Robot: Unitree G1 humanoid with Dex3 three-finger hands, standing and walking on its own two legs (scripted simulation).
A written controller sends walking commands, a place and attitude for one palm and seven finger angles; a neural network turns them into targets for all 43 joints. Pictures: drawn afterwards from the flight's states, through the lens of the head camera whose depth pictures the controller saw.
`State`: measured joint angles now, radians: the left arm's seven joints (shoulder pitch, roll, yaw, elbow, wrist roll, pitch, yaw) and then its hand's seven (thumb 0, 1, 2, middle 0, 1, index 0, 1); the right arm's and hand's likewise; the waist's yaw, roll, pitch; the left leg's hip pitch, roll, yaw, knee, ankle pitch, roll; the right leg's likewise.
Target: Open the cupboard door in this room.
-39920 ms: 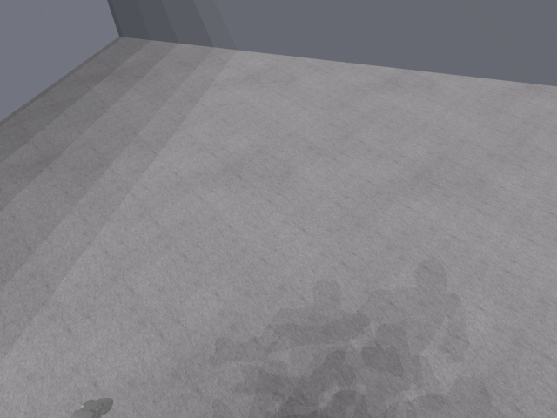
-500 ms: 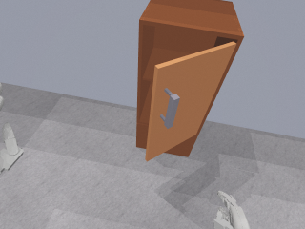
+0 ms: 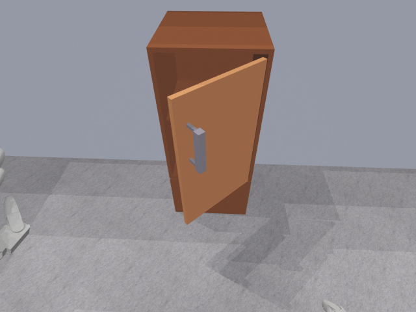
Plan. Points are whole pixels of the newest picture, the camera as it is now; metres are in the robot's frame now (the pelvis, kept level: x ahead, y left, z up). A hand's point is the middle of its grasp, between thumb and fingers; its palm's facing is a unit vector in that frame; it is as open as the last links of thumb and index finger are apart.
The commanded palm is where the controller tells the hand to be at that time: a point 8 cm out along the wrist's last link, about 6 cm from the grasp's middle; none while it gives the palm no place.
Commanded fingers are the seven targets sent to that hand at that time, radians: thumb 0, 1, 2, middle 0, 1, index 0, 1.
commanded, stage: stop stepping back and stand still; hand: left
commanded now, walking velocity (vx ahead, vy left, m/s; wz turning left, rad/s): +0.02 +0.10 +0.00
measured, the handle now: (195, 148) +0.56 +0.08 -0.02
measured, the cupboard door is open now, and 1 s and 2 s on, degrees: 43 43 43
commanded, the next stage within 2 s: let the arm hang, fingers relaxed in 0.92 s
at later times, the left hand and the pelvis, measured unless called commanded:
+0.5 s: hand (17, 228) +0.19 +0.29 +0.15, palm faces +0.40 -0.79 -0.46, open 7.4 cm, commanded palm +0.14 +0.33 +0.18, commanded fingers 0.00 0.90 0.90 -0.20 -0.30 -0.20 -0.30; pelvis -0.01 +0.03 +0.00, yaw -1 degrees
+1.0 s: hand out of the picture +0.17 +0.33 +0.15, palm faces +0.43 -0.78 -0.46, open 7.4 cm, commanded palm none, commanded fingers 0.00 0.90 0.90 -0.20 -0.30 -0.20 -0.30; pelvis -0.02 +0.05 +0.01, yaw +1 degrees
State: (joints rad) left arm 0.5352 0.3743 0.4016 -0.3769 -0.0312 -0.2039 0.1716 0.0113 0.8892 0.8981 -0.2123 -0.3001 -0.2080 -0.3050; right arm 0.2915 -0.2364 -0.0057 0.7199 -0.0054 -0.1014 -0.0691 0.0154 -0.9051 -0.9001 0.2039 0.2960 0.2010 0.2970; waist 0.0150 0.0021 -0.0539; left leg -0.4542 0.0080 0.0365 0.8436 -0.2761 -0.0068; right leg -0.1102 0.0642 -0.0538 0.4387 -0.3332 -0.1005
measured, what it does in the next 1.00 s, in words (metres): steps on the spot: left foot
